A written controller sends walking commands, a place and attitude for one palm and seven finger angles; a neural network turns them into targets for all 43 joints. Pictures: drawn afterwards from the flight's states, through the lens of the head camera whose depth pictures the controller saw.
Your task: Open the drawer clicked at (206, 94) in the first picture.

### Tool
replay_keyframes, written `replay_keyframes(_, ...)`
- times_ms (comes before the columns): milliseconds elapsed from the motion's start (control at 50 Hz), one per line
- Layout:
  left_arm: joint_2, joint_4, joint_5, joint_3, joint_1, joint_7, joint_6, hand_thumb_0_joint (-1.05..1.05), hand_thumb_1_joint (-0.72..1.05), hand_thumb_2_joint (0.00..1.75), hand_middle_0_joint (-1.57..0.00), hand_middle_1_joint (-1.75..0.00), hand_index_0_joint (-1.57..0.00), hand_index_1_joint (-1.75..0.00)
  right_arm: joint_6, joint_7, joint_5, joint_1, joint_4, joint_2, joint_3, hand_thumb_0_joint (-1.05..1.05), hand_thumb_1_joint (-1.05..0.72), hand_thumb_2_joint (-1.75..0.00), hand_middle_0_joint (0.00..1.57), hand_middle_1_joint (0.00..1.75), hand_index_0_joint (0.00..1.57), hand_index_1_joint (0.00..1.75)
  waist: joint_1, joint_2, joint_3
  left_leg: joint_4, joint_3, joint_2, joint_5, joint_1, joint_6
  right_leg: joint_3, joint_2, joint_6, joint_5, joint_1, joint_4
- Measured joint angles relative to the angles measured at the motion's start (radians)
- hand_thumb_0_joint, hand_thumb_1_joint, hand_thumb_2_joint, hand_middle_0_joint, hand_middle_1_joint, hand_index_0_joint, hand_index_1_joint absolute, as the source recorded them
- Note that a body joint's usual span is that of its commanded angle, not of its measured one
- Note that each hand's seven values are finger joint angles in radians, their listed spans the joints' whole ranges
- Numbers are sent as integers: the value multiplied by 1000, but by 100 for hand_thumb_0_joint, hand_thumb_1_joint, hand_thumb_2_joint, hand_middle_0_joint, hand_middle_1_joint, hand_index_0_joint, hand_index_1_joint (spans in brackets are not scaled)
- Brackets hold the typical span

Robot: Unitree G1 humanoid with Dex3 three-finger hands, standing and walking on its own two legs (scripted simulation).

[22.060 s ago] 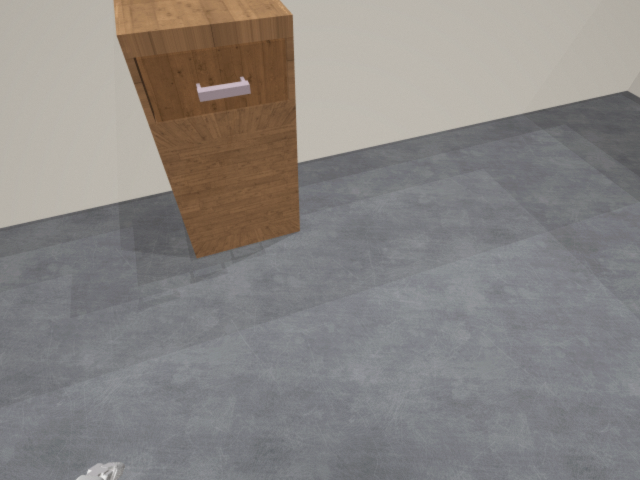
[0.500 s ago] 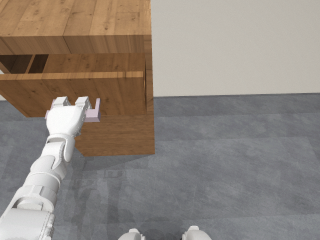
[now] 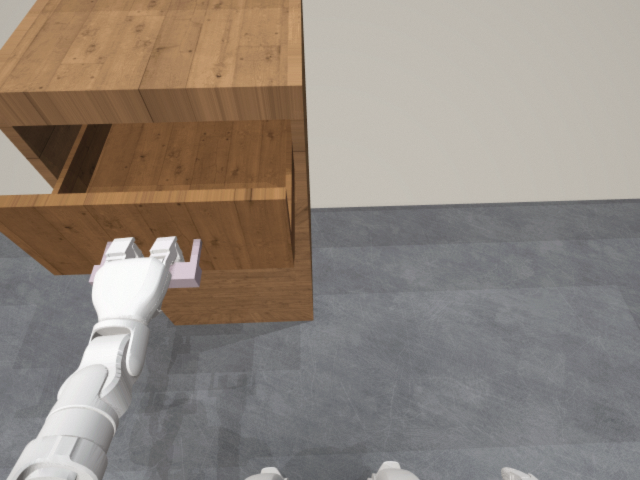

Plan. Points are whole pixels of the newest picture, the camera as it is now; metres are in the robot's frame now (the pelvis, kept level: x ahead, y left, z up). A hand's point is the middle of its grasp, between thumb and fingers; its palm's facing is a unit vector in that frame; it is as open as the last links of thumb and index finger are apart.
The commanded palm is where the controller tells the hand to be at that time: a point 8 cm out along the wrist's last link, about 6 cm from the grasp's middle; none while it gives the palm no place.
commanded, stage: pull the drawer open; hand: left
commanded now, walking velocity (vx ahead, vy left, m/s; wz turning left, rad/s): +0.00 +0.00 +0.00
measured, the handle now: (150, 261) +0.40 +0.26 -0.01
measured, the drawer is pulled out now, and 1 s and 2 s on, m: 0.15 0.27 0.30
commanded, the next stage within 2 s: open the thumb to release the handle in 1.66 s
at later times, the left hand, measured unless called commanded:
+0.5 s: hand (143, 343) +0.29 +0.24 -0.03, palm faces -0.04 -0.05 -1.00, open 5.8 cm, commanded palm +0.26 +0.24 +0.02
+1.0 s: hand (132, 395) +0.23 +0.24 -0.03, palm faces -0.04 -0.05 -1.00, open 5.9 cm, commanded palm +0.20 +0.25 +0.02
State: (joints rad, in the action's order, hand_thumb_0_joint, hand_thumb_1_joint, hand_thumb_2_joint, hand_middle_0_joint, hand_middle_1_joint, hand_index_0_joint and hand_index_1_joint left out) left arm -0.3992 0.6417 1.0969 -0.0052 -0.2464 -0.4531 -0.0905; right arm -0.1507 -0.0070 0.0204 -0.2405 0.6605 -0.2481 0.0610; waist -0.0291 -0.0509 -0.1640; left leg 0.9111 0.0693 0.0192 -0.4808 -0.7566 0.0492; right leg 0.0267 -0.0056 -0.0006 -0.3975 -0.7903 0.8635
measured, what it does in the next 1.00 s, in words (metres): stands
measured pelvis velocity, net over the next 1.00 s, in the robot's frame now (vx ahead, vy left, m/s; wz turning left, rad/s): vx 0.00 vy -0.02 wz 0.02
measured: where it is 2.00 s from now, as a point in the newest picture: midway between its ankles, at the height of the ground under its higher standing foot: outside the picture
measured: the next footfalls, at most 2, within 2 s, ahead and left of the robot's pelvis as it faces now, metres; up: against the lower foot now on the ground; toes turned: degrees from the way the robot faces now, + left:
none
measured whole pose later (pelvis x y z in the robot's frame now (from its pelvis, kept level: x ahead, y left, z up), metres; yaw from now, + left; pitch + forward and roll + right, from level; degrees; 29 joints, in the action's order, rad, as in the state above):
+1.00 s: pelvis +0.00 -0.02 +0.00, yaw +1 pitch +15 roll -1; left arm -0.36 0.20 1.10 0.01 0.27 -0.50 -0.06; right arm -0.09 -0.01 0.04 -0.14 0.60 -0.23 0.04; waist 0.02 -0.04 -0.15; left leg 0.94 0.05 0.02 -0.51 -0.69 0.03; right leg 0.04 -0.01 -0.02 -0.45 -0.74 0.92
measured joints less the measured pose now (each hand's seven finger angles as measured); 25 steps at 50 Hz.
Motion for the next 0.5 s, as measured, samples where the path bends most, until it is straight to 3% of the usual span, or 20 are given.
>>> replay_keyframes(500, 31, -199, 0, 28, 222, -13, 39, 1, 66, 81, -28, -135, -41, -135, 39, -13, 4, 46, -38, 11, -18, 1, -90, -90, 20, 30, 20, 30, 31, 4, 9, -1, -10, -5, -3, 49, -10, 8, 4, -10, -16, 45, 14)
